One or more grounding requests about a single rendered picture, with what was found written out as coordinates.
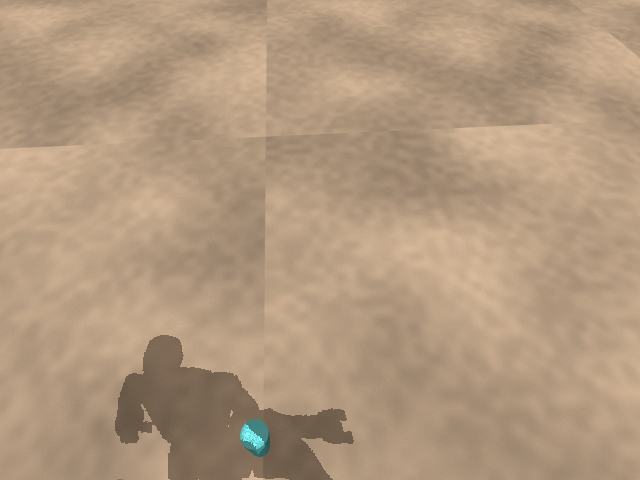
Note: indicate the cup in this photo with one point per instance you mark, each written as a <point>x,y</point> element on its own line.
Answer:
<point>255,437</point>

